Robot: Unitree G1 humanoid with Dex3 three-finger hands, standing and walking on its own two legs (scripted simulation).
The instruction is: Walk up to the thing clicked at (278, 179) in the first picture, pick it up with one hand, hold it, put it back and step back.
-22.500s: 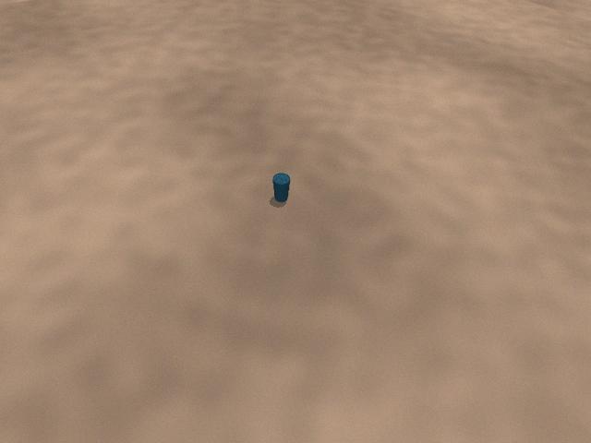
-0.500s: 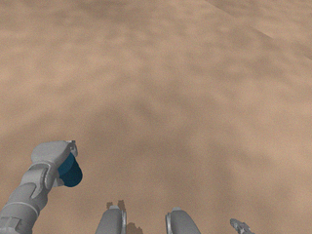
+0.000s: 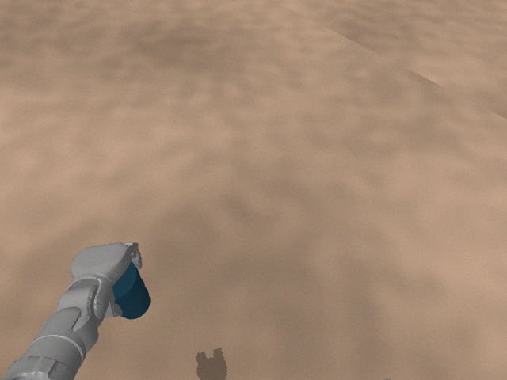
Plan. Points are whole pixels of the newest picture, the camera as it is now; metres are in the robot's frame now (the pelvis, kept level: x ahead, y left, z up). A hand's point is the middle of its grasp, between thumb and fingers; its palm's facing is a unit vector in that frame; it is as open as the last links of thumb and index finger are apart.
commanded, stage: lift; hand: left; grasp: from above
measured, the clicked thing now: (124, 292) +0.33 +0.22 -0.14
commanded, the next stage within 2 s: hold in 0.06 s
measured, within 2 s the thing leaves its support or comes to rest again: neither
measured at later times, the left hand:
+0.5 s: hand (107, 266) +0.33 +0.22 -0.03, palm faces -0.45 -0.07 -0.89, open 10.3 cm
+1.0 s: hand (100, 279) +0.30 +0.22 -0.01, palm faces -0.46 -0.06 -0.89, open 10.3 cm
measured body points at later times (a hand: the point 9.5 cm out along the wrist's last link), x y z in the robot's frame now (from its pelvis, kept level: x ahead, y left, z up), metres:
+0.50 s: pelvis +0.03 +0.00 +0.03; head +0.06 -0.01 +0.48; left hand +0.35 +0.22 +0.02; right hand +0.14 -0.27 -0.09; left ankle +0.03 +0.12 -0.70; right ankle +0.01 -0.13 -0.70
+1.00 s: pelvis +0.01 +0.00 +0.04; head +0.02 -0.02 +0.49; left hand +0.32 +0.22 +0.04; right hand +0.14 -0.26 -0.08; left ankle +0.03 +0.12 -0.70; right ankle +0.01 -0.13 -0.70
